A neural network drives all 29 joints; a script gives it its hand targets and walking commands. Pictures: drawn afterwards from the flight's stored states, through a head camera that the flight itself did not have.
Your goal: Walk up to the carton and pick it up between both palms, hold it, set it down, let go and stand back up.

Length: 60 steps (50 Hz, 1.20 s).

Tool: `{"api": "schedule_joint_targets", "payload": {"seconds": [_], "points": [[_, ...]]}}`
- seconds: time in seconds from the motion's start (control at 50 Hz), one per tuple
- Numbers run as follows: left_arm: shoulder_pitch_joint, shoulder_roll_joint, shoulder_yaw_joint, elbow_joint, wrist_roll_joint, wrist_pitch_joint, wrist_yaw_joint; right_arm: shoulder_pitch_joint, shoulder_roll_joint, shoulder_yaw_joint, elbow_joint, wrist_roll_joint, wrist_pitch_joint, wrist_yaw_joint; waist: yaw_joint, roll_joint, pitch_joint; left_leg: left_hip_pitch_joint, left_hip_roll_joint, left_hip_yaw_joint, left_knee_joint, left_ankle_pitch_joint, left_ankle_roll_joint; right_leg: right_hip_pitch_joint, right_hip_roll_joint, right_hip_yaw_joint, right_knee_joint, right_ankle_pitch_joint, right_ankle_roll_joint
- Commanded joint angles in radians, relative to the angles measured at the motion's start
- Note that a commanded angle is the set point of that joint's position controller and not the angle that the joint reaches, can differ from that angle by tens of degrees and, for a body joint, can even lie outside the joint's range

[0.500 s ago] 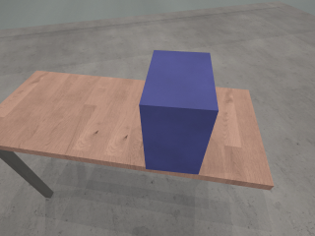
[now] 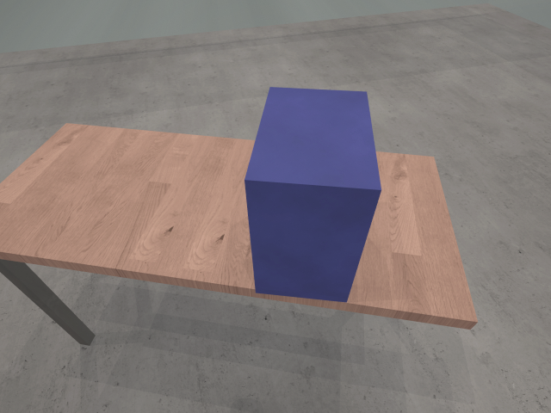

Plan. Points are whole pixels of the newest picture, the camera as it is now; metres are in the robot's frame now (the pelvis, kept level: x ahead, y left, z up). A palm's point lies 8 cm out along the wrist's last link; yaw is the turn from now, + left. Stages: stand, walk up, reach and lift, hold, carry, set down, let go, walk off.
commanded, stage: stand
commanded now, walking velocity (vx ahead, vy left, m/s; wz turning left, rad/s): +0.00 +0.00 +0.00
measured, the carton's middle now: (308, 196) +0.51 -0.04 +0.03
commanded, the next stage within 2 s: none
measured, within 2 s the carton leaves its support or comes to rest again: neither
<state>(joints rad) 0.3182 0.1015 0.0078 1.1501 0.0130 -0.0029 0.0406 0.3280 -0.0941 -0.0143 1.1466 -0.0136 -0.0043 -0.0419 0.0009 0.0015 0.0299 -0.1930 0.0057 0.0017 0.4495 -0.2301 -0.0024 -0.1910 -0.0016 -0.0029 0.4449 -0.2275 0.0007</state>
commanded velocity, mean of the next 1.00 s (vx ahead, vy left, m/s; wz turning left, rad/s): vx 0.00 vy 0.00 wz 0.00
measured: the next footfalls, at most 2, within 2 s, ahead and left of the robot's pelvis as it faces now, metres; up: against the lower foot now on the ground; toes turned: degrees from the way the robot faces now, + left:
none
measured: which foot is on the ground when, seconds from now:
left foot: down 0.00-1.00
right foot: down 0.00-1.00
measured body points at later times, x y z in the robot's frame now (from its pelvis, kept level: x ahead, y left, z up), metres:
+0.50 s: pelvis +0.00 +0.00 +0.00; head +0.00 +0.00 +0.45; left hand -0.03 +0.20 -0.16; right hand -0.04 -0.20 -0.16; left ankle +0.01 +0.12 -0.74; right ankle +0.01 -0.12 -0.74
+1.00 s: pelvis +0.00 +0.00 +0.00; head +0.01 +0.00 +0.45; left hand -0.03 +0.20 -0.16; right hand -0.03 -0.20 -0.16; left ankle +0.01 +0.12 -0.74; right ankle +0.01 -0.12 -0.74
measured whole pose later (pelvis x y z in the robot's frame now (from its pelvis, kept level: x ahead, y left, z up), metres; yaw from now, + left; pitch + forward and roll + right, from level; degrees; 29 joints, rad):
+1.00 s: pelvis +0.00 +0.00 +0.00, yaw +0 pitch -1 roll +0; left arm 0.34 0.09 0.00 1.15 0.01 -0.01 0.04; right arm 0.35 -0.09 -0.01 1.15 -0.01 -0.01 -0.04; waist 0.00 0.00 0.02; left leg -0.20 0.01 0.00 0.45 -0.23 0.00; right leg -0.20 0.00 0.00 0.44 -0.23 0.00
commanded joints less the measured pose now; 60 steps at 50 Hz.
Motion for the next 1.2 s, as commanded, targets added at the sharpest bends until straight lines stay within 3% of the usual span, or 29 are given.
{"api": "schedule_joint_targets", "payload": {"seconds": [0.0, 1.18], "points": [[0.08, 0.067, 0.01, -0.006, 0.0, -0.005, 0.003, 0.08, -0.07, -0.008, -0.006, 0.0, -0.005, -0.003, 0.0, 0.003, 0.07, -0.044, 0.065, -0.071, -0.101, 0.018, 0.029, -0.04, -0.068, 0.072, -0.093, 0.022, -0.029], [0.113, 0.058, 0.003, -0.001, -0.003, -0.014, 0.001, 0.113, -0.063, -0.001, -0.004, 0.003, -0.014, 0.0, 0.0, 0.002, 0.069, -0.039, 0.071, -0.07, -0.101, 0.051, 0.029, -0.035, -0.074, 0.07, -0.091, 0.056, -0.027]]}}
